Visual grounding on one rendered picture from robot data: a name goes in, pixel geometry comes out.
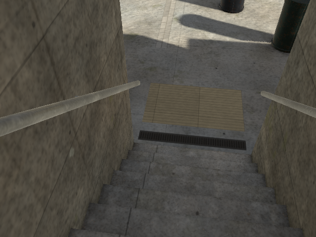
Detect stairs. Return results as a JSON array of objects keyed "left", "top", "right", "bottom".
[{"left": 68, "top": 142, "right": 304, "bottom": 237}]

